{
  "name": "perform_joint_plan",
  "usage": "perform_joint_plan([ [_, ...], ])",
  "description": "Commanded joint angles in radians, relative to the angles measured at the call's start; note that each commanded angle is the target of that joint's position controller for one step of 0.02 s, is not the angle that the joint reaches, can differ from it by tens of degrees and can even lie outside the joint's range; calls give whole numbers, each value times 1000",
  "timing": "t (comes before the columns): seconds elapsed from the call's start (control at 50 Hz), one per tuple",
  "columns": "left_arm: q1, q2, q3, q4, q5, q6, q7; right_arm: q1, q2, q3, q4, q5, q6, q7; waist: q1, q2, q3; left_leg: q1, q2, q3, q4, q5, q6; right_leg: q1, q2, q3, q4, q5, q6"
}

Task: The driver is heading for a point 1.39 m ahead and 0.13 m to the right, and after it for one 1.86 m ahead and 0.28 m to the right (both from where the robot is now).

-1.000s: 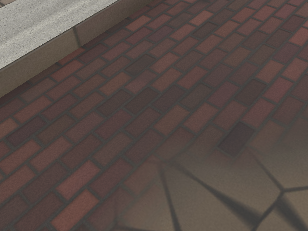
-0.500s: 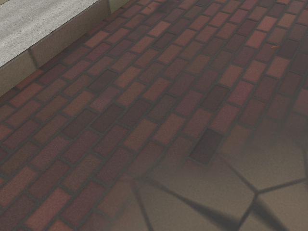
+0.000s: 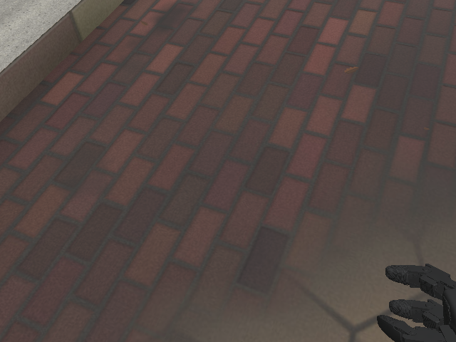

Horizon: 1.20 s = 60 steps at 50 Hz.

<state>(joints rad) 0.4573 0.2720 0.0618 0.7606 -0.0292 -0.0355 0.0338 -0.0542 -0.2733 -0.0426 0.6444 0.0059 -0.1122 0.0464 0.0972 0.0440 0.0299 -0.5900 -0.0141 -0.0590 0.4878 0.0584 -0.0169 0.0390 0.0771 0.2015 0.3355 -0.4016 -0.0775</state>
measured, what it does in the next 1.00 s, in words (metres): walks ahead, turning right: left foot, then right foot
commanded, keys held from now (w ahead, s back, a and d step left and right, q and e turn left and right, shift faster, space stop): w+e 0.22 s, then e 0.28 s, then no key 0.50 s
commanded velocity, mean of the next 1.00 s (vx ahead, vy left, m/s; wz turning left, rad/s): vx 0.22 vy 0.00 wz -0.42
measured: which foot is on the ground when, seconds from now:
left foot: up 0.00-0.04, down 0.06-0.52, up 0.54-0.88, down 0.90-1.00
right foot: down 0.00-0.06, up 0.08-0.50, down 0.52-1.00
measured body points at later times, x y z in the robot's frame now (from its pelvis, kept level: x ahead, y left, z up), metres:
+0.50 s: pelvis +0.26 -0.01 +0.00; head +0.30 -0.04 +0.44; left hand +0.54 +0.16 -0.07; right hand +0.23 -0.32 -0.13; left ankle +0.19 +0.13 -0.73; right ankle +0.36 -0.16 -0.72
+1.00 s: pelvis +0.35 -0.03 +0.00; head +0.36 -0.02 +0.45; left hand +0.59 +0.14 -0.11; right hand +0.35 -0.31 -0.12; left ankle +0.41 +0.09 -0.73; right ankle +0.36 -0.15 -0.73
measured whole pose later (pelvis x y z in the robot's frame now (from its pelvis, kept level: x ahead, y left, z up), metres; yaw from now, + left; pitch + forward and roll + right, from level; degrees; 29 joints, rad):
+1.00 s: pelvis +0.35 -0.03 +0.00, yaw -24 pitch +0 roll -1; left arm 0.17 0.23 0.03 0.71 0.03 0.01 0.01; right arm 0.21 -0.24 -0.01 0.81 -0.03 0.01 -0.01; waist 0.01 -0.02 0.02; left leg -0.27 0.03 0.00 0.58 -0.31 -0.01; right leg -0.34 0.05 0.04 0.52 -0.18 -0.01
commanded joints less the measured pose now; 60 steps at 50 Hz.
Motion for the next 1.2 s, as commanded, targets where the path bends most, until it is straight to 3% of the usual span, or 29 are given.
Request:
perform_joint_plan([
  [0.02, -25, 173, 54, -52, 3, 4, 7, 13, -140, -54, -65, 2, -26, -10, -86, -183, -22, 184, -24, 28, -17, -97, 43, -58, -232, 164, 82, 688, -73],
  [0.04, -55, 161, 49, -66, 8, 6, 1, 144, -171, -71, -40, -1, -28, -20, -157, -180, -119, 385, -8, 36, -36, -65, 78, -97, -178, 130, 239, 782, -41],
  [0.06, -79, 115, 29, -101, 26, 5, -7, 325, -218, -82, -26, -18, -25, -31, -232, -119, -296, 712, 144, -112, 19, -128, 144, -261, -119, 104, 505, 609, -11],
  [0.08, 102, -7, -3, -108, 12, -4, -11, 408, -277, -92, 6, -29, -17, -28, -143, 236, -466, 1094, 416, -608, -47, -276, 311, -642, 46, 24, 873, -157, 64],
  [0.1, 119, 100, 8, -87, -18, -9, -9, 405, -191, -75, 4, -10, -13, -23, -157, 228, -449, 1058, 444, -778, -152, -496, 315, -762, -24, 37, 1028, -165, 76],
  [0.12, -8, 168, 27, -96, -23, -8, -10, 341, -122, -58, -9, -5, -5, -32, -180, 116, -274, 904, 394, -593, -182, -513, 267, -802, -72, 3, 1047, -70, 84],
  [0.14, -91, 179, 30, -114, -10, -6, -8, 288, -105, -51, -5, -9, 4, -37, -166, 19, -164, 739, 352, -435, -195, -402, 234, -773, -116, -43, 1012, 12, 86],
  [0.16, -146, 166, 32, -131, 8, -8, -10, 264, -94, -46, 8, -16, 8, -37, -147, -3, -90, 605, 312, -338, -220, -286, 221, -741, -145, -55, 968, 51, 83],
  [0.18, -145, 147, 33, -137, 6, -5, -17, 252, -84, -41, 17, -27, 5, -39, -118, 18, -63, 523, 280, -259, -250, -229, 211, -693, -173, -54, 934, 75, 76],
  [0.22, -130, 99, 24, -141, -3, 9, -22, 248, -83, -45, 37, -17, -7, -38, -98, 45, -44, 458, 263, -166, -305, -192, 220, -662, -193, -77, 879, 81, 72],
  [0.28, -195, 72, 14, -178, 15, 23, -20, 226, -132, -59, 67, -11, -13, -40, -82, 21, 12, 415, 287, -36, -315, 181, 245, -693, -198, -102, 735, 108, 100],
  [0.36, -262, 63, 6, -187, 18, 14, -46, 198, -170, -64, 82, -2, 15, -54, -104, 27, -24, 424, 228, 154, -278, 315, 199, -581, -168, -180, 471, 377, 100],
  [0.44, -346, 95, 21, -232, 16, 21, -77, 233, -208, -73, 103, 26, 41, -60, -125, 37, -39, 528, 256, 187, -190, 290, 160, -534, -138, -209, 306, 385, 60],
  [0.5, -221, 165, 62, -219, 27, 27, -81, 215, -220, -79, 93, 49, 60, -65, -41, 23, -104, 536, 239, 222, 79, 394, 113, -346, -60, -258, 181, 341, -7],
  [0.52, -126, 215, 86, -197, 29, 26, -64, 264, -183, -65, 97, 34, 61, -63, -5, -56, -159, 444, 175, 244, 284, 269, 64, -166, -52, -222, 112, 538, -48],
  [0.54, -116, 309, 96, -217, 32, 30, -38, 345, -83, -29, 69, -38, 61, -54, -72, -332, -243, 135, 74, 250, 625, -541, -4, 110, -318, 110, 206, 1080, -164],
  [0.56, -165, 302, 76, -271, 49, 19, -44, 391, -110, -14, 63, -27, 59, -42, -83, -340, -449, -31, -33, 57, 887, -807, -33, 227, -513, 479, 126, 959, -371],
  [0.58, -190, 218, 57, -278, 44, 15, -53, 301, -198, -38, 74, 4, 68, -38, -25, -149, -421, -54, 24, -21, 911, -702, -28, 158, -448, 363, 84, 844, -319],
  [0.6, -227, 186, 43, -260, 33, 11, -53, 250, -183, -32, 56, 15, 77, -42, -47, -122, -316, -77, 58, -9, 859, -630, -20, 64, -398, 244, 84, 765, -260],
  [0.62, -254, 157, 34, -250, 23, 12, -51, 239, -159, -27, 68, 5, 88, -54, -69, -61, -250, -59, 91, -11, 783, -585, -26, -41, -350, 179, 72, 694, -212],
  [0.7, -338, 156, 29, -233, 49, 15, -38, 291, -130, -21, 91, -2, 124, -70, -135, -144, -190, 157, 75, 31, 583, -505, -54, -312, -271, 46, 9, 665, -185],
  [0.82, -339, 134, 20, -184, 50, 28, -27, 229, -103, -9, 87, -5, 137, -75, -93, -174, -166, 274, 68, 37, 297, -404, -44, -363, -257, 45, -15, 292, -161],
  [0.88, -339, 87, -1, -153, 42, 33, -32, 264, -75, -5, 104, -20, 130, -61, -128, -156, -123, 419, 41, 78, 47, -271, -1, -434, -212, 33, 12, 54, -87],
  [0.9, -293, 56, -11, -129, 47, 30, -33, 271, -86, -4, 102, -36, 125, -57, -122, -121, -107, 464, 82, 27, -22, -214, 24, -464, -171, 12, 40, -13, -29],
  [0.92, -248, 50, -12, -120, 59, 27, -34, 253, -156, -13, 82, -45, 121, -59, -73, 9, -79, 435, 202, -98, -73, -161, 72, -481, -93, -58, 140, -67, 29],
  [0.94, -240, 40, -9, -123, 53, 27, -30, 198, -145, -11, 94, -44, 117, -56, -35, 158, -59, 232, 242, -156, -152, -386, 135, -342, -50, -143, 162, 31, 69],
  [0.98, -315, 71, 1, -119, 58, 34, -22, 144, -81, 9, 81, -43, 97, -51, -58, 125, -15, 150, 165, -100, -179, -553, 74, -229, -70, -123, 161, 179, 74],
  [1.06, -295, 69, 6, -83, 50, 43, -16, 223, -94, 11, 110, -23, 74, -56, -84, 34, -8, 222, 115, -35, -123, -441, 40, -239, -92, -89, 131, 224, 46],
  [1.2, -282, 54, 10, -23, 42, 37, -9, 258, -80, 18, 131, -17, 76, -60, -105, -46, -59, 309, 94, -4, -73, -255, 55, -208, -102, -83, 138, 381, 60],
])
Velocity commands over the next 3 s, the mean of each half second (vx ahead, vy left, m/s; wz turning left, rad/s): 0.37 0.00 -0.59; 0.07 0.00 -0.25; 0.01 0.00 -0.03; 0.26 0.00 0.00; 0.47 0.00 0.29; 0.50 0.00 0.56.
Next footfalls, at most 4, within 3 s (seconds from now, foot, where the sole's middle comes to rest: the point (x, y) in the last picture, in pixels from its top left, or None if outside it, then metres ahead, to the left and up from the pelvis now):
0.06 left None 0.23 0.12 -0.77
0.52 right None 0.40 -0.17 -0.77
0.90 left None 0.44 0.07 -0.77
1.86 right None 0.46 -0.22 -0.77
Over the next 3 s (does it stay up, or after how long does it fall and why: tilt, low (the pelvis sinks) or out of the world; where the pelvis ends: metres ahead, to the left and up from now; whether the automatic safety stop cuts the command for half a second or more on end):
stays up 1.04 -0.29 0.01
